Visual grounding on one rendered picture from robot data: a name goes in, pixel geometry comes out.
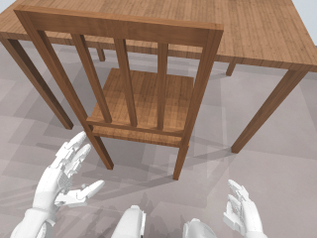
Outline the robot left hand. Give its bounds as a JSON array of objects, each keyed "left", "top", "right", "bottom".
[{"left": 32, "top": 131, "right": 105, "bottom": 214}]

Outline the robot right thigh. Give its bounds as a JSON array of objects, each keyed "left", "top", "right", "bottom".
[{"left": 182, "top": 221, "right": 218, "bottom": 238}]

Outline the robot thigh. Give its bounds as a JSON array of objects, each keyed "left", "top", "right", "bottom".
[
  {"left": 111, "top": 208, "right": 147, "bottom": 238},
  {"left": 182, "top": 221, "right": 218, "bottom": 238}
]

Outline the chair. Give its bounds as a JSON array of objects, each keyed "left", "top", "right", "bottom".
[{"left": 13, "top": 4, "right": 224, "bottom": 180}]

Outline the robot left forearm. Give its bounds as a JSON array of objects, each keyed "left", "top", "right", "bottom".
[{"left": 10, "top": 207, "right": 57, "bottom": 238}]

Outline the robot left thigh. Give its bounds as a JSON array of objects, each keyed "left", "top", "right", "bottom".
[{"left": 111, "top": 208, "right": 147, "bottom": 238}]

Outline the table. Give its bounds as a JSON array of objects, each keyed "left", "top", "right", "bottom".
[{"left": 0, "top": 0, "right": 317, "bottom": 154}]

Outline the robot right hand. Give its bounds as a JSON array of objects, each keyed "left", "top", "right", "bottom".
[{"left": 223, "top": 179, "right": 264, "bottom": 236}]

